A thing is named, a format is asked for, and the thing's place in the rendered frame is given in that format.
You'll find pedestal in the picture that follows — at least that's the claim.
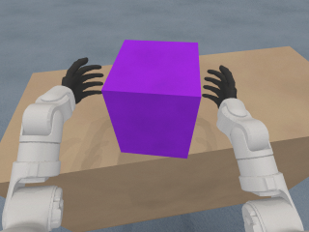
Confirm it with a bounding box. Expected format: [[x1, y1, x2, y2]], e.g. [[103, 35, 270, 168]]
[[0, 46, 309, 232]]

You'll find robot left hand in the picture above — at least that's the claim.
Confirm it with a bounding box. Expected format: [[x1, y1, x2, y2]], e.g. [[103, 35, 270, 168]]
[[61, 57, 104, 104]]

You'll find left robot forearm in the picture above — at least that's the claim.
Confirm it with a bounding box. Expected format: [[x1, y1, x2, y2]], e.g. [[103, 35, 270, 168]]
[[2, 85, 76, 230]]

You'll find carton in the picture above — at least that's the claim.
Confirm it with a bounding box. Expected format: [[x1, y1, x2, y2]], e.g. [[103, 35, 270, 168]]
[[101, 40, 202, 159]]

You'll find right robot forearm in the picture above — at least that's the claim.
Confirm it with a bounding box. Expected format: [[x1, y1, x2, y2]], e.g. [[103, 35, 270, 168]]
[[216, 98, 304, 231]]

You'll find robot right upper arm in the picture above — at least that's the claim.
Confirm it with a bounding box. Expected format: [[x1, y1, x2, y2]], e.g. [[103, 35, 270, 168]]
[[241, 196, 309, 232]]

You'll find robot right hand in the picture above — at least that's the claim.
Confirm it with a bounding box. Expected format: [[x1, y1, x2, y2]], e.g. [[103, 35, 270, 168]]
[[202, 65, 238, 109]]

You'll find robot left upper arm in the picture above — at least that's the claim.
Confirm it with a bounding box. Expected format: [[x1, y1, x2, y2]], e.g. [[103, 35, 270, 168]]
[[0, 185, 64, 232]]

